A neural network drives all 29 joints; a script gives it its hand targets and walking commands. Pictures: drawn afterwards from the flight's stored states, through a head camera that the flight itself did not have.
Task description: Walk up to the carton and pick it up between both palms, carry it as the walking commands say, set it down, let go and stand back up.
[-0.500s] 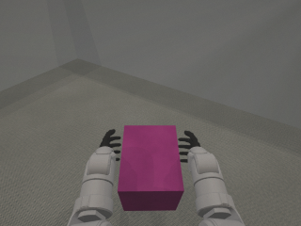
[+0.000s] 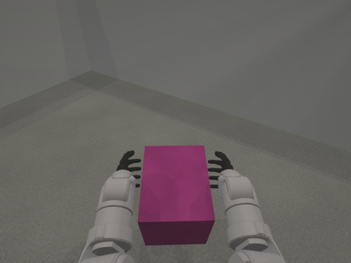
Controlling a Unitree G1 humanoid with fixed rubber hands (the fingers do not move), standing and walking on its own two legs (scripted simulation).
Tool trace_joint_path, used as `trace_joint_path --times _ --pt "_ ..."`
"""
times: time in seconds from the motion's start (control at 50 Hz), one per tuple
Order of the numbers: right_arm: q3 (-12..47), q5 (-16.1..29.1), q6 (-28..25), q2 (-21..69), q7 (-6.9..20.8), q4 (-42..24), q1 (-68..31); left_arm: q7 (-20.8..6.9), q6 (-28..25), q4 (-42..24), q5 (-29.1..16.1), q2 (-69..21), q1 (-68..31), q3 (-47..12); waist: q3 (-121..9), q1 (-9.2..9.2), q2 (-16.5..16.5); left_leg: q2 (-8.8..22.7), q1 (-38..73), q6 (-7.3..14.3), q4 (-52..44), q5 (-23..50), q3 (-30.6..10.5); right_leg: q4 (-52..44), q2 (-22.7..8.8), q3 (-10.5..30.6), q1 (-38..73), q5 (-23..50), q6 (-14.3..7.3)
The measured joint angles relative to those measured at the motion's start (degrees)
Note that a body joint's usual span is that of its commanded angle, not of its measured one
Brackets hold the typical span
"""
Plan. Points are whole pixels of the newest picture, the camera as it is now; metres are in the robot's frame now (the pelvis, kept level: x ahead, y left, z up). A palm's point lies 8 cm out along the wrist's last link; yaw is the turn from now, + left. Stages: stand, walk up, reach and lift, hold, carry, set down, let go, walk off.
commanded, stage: hold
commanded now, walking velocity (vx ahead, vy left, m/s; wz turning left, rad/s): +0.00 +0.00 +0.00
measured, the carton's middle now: (175, 194) +0.32 +0.00 -0.03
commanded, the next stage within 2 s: carry in 0.68 s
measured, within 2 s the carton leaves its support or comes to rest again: neither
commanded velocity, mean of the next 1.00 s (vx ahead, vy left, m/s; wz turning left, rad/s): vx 0.00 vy -0.07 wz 0.00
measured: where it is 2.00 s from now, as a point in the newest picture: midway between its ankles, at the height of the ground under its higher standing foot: outside the picture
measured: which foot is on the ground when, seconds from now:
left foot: down 0.00-1.00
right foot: down 0.00-1.00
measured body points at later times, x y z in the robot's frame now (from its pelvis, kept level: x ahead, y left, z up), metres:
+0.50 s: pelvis +0.01 +0.00 +0.00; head -0.06 +0.00 +0.45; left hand +0.32 +0.13 +0.06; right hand +0.32 -0.13 +0.06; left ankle +0.04 +0.12 -0.74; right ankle +0.04 -0.12 -0.74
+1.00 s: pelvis +0.00 -0.04 -0.01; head +0.00 -0.03 +0.44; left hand +0.33 +0.08 +0.08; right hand +0.33 -0.17 +0.08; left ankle +0.04 +0.12 -0.74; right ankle +0.04 -0.13 -0.74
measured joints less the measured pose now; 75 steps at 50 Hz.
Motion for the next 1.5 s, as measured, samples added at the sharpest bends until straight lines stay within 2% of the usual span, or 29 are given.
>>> trace_joint_path --times 0.66,0.7,0.82,0.9,0.98,1.08,1.14,1.18,1.22,1.26,1.28,1.32,1.36,1.4,1.44,1.5 --pt "3.6 1.9 0.9 -1.2 0.6 -3.2 3.1 -0.7 1.2 -3.3 -1.9 1.1 2.9 -3.5 -0.2 0.17 0.2 0.3 0.7 0.0 -1.9 0.5 0.1 -2.1 -0.2 -0.6 0.9 0.5 -0.1" --pt "4.2 2.0 1.3 -1.2 0.4 -3.7 3.1 -0.5 1.6 -4.0 -2.3 1.3 3.3 -4.0 -2.5 0.13 0.2 0.5 -2.6 -0.2 -0.7 0.1 0.5 -0.7 -0.9 -1.9 -2.6 -0.1 -0.2" --pt "6.0 3.2 3.4 -0.7 -2.4 -9.9 1.9 2.6 3.9 -11.5 -5.6 1.3 3.4 -6.2 -5.3 1.41 -0.7 1.8 -11.8 -0.9 3.0 -0.7 2.1 3.2 -2.3 -5.6 -12.4 -0.2 -0.2" --pt "6.9 5.2 6.6 -0.6 -4.7 -17.6 1.8 4.9 7.3 -19.2 -8.5 1.4 3.5 -8.9 -4.9 1.62 -0.6 3.3 -16.0 -2.0 5.6 -1.7 1.9 5.1 -1.2 -6.6 -16.3 -0.6 -1.4" --pt "8.9 8.4 11.1 -1.2 -7.1 -26.3 3.2 7.0 11.8 -27.2 -10.8 1.6 4.3 -11.8 -4.4 1.17 0.7 5.3 -19.3 -2.9 8.7 -3.0 1.6 6.2 0.7 -7.6 -18.8 -0.8 -2.7" --pt "11.7 13.1 17.4 -2.4 -9.2 -35.5 6.9 9.3 17.9 -34.3 -12.4 2.1 5.8 -14.4 -3.5 -0.84 0.2 8.1 -20.8 -1.2 10.7 -4.5 5.8 8.1 1.0 -8.9 -20.3 -1.7 -4.0" --pt "13.3 15.2 20.7 -2.7 -9.8 -38.7 8.1 10.4 21.0 -37.5 -13.1 2.5 7.2 -14.7 -3.3 -1.50 -0.8 8.6 -20.6 -2.7 10.1 -3.5 7.2 9.4 0.7 -8.7 -21.1 -2.3 -4.1" --pt "14.2 15.8 22.3 -2.8 -10.2 -40.1 8.5 10.9 22.6 -39.4 -13.6 2.7 7.9 -14.6 -3.4 -1.55 -0.7 8.9 -20.9 -4.1 10.7 -3.6 7.5 10.5 0.8 -8.7 -21.8 -2.7 -4.1" --pt "14.9 15.9 23.6 -2.9 -10.6 -40.9 8.9 11.1 24.0 -40.5 -14.1 2.8 8.4 -14.6 -3.6 -1.27 -0.1 9.4 -21.2 -4.5 11.6 -4.1 7.3 11.1 1.1 -9.0 -22.0 -3.1 -4.2" --pt "15.1 15.7 24.8 -3.0 -10.9 -41.4 9.4 11.1 25.2 -40.7 -14.6 2.9 8.5 -14.9 -4.0 -0.78 0.8 10.2 -21.7 -3.7 12.8 -5.3 7.1 10.6 1.6 -9.8 -21.6 -2.8 -5.0" --pt "14.9 15.6 25.3 -3.1 -11.1 -41.6 9.6 11.1 25.7 -40.6 -14.8 2.8 8.4 -15.1 -4.2 -0.64 0.8 10.2 -22.4 -3.3 14.8 -8.4 7.7 10.2 1.5 -10.2 -21.5 -2.7 -5.2" --pt "14.2 15.5 26.0 -3.1 -11.4 -41.9 9.7 11.1 26.5 -40.3 -15.1 2.7 7.9 -15.6 -4.3 -0.50 0.3 9.5 -23.6 -2.5 20.0 -14.0 9.1 8.9 0.8 -10.9 -21.0 -2.0 -5.4" --pt "13.7 15.6 26.4 -3.0 -11.4 -41.9 9.3 11.2 27.0 -40.2 -15.1 2.6 7.7 -15.6 -4.5 -0.30 -0.3 8.5 -23.2 -1.7 21.4 -15.7 10.9 7.4 0.2 -11.3 -20.7 -1.1 -5.4" --pt "13.4 15.6 26.6 -2.8 -11.4 -41.6 8.5 11.5 27.2 -40.4 -15.0 2.5 7.3 -15.3 -4.9 -0.09 -0.9 7.6 -20.8 -1.1 17.3 -14.3 12.7 6.5 -0.1 -11.7 -20.8 -0.3 -5.3" --pt "13.3 15.4 26.5 -2.5 -11.4 -41.1 7.4 11.9 27.2 -40.7 -14.7 2.4 6.7 -14.8 -5.3 -0.03 -1.3 7.4 -17.2 -0.2 9.1 -7.1 14.3 7.2 -0.2 -12.1 -21.6 -0.4 -5.0" --pt "14.0 15.0 25.9 -2.2 -11.2 -39.1 6.5 12.3 27.1 -40.7 -14.5 2.5 7.1 -13.9 -5.1 0.46 -1.4 8.1 -17.1 0.4 8.9 -5.2 14.5 17.7 -0.6 -11.8 -24.8 -9.4 -1.8"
